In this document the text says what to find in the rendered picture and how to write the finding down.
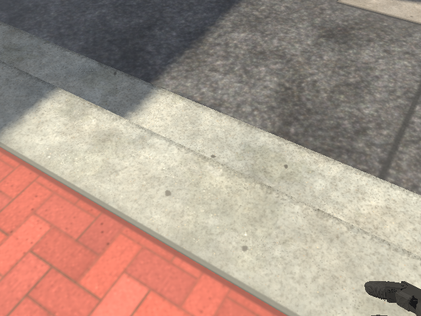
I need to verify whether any robot right hand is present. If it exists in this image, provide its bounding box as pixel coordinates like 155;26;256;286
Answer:
364;281;421;316

